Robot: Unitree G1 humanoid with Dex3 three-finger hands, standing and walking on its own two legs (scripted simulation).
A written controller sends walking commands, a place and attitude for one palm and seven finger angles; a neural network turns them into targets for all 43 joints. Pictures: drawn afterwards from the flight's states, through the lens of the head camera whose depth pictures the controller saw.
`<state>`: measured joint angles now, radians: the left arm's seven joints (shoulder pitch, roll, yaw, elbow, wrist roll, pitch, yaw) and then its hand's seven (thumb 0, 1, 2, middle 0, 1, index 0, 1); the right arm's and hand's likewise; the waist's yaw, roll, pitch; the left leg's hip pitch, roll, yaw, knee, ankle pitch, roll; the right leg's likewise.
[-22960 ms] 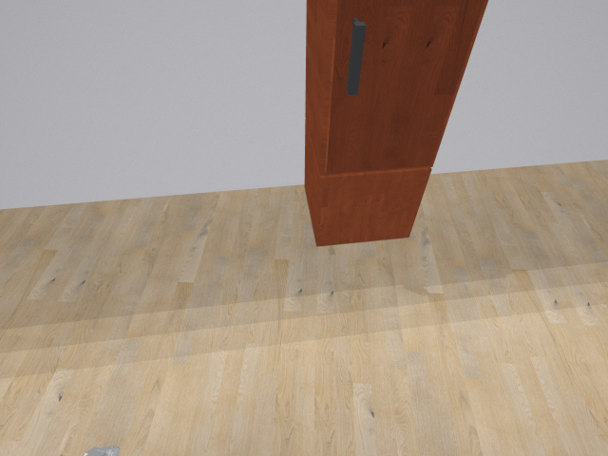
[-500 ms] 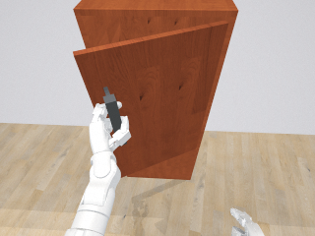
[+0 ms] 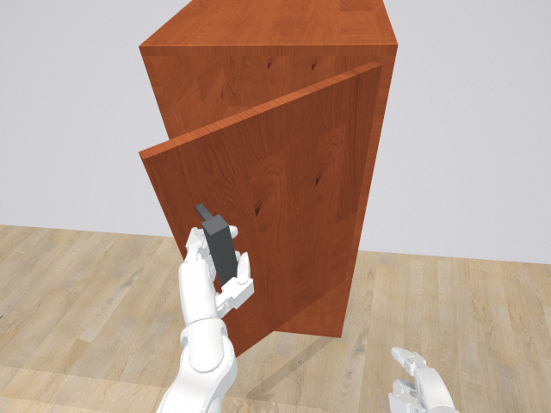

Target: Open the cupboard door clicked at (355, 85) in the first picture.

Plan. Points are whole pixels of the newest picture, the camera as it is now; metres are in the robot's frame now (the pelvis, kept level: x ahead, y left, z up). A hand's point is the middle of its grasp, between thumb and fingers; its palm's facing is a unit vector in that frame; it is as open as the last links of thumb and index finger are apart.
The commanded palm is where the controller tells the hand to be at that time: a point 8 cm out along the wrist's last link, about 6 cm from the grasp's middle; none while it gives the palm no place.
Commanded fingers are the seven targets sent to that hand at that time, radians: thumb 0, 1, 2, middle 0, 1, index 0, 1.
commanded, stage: open thumb and fingers to let go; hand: left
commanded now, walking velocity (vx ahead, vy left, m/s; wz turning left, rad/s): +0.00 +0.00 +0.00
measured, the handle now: (219, 256) +0.32 +0.10 +0.09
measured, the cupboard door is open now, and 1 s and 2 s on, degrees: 43 45 45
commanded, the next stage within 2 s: slide the hand sideways off the handle in 0.74 s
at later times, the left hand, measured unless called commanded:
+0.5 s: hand (246, 281) +0.28 +0.06 +0.09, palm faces +0.29 -0.96 -0.03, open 13.4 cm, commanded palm +0.24 +0.10 +0.09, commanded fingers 0.00 -0.50 0.30 -0.23 -0.80 -0.23 -0.80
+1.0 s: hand (234, 299) +0.25 +0.07 +0.09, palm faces -0.15 -0.99 -0.07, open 15.7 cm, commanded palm +0.24 +0.10 +0.09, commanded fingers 0.00 -0.50 0.30 -0.15 -0.30 -0.15 -0.30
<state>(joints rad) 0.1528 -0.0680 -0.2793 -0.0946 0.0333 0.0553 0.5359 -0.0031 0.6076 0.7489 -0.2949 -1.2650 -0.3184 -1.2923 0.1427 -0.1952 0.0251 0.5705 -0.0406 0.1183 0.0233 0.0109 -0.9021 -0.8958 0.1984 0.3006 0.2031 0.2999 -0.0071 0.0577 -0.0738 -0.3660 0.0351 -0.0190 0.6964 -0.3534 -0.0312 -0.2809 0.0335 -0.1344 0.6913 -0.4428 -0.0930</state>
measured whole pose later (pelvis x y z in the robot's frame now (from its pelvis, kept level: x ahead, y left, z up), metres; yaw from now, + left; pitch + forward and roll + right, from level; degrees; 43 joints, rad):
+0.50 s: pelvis -0.01 +0.00 +0.00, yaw -1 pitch +2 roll +1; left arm 0.11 -0.09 -0.24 0.00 0.04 -0.06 0.53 0.00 -0.37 0.35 -0.29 -1.15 -0.30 -1.15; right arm 0.18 -0.20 0.01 0.58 -0.04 0.08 -0.01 0.01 -0.90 -0.90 0.20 0.30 0.20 0.30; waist 0.00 0.06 -0.06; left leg -0.38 0.02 -0.05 0.68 -0.33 -0.02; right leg -0.32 0.04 -0.11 0.70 -0.42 -0.10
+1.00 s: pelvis -0.03 +0.04 +0.00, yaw -2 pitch +1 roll +0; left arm 0.04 0.04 -0.30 0.04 0.01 -0.11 0.16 -0.01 -0.50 0.30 -0.30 -0.46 -0.24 -0.49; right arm 0.19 -0.19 0.03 0.53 0.00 0.08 0.00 0.01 -0.90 -0.90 0.20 0.30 0.20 0.30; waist 0.02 0.04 -0.04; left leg -0.43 -0.01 -0.02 0.75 -0.34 0.01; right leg -0.36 0.00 -0.09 0.74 -0.41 -0.04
